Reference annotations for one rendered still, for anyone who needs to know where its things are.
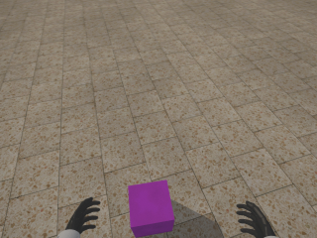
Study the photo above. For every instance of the right robot hand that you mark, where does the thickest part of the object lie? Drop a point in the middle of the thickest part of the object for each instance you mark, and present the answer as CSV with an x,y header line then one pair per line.
x,y
259,223

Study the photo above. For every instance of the carton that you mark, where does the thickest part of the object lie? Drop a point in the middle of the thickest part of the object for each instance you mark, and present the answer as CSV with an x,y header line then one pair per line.
x,y
150,208

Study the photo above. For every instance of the left robot hand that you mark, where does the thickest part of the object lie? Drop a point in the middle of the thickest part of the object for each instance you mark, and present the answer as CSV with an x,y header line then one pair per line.
x,y
78,218

